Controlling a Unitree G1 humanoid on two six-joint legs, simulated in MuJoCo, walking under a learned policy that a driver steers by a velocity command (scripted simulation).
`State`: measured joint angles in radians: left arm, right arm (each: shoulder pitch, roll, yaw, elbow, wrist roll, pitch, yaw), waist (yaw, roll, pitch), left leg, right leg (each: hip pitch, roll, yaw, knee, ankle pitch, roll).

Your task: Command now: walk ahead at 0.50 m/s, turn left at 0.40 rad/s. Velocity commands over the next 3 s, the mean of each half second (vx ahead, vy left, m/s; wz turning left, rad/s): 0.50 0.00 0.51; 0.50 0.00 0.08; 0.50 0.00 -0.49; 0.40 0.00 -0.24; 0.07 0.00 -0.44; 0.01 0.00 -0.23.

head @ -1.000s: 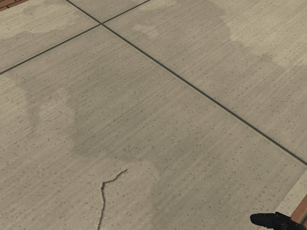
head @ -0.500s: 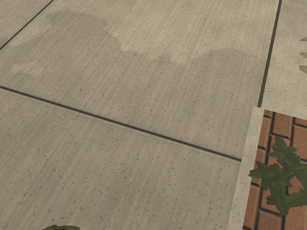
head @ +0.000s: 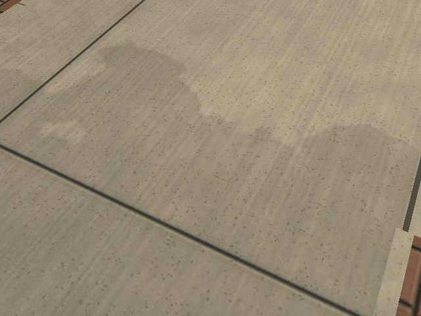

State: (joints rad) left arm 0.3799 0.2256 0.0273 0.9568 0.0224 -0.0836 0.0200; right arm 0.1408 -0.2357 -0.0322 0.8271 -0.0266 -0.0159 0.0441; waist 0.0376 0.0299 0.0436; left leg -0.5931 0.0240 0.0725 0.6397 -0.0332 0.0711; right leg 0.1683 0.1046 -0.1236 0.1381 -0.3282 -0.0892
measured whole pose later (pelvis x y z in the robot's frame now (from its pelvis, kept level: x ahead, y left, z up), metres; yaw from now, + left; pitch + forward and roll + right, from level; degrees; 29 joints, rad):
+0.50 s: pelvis +0.28 +0.03 +0.01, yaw +17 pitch +2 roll +1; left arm 0.04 0.26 0.00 0.73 0.03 -0.03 -0.02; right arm 0.42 -0.28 -0.07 0.88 -0.01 -0.04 0.00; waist -0.09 -0.03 0.04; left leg -0.02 -0.15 -0.17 0.31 -0.31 0.12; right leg -0.61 -0.07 0.04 0.65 -0.06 0.05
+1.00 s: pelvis +0.54 +0.09 +0.01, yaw +17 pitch +2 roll -1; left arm 0.47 0.24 0.04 0.94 0.01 -0.06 -0.02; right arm 0.04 -0.24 0.00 0.74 -0.03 -0.04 0.03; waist 0.10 0.03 0.02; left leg -0.51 0.04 -0.01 0.59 -0.14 -0.01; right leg -0.05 0.07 0.05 0.30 -0.28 -0.04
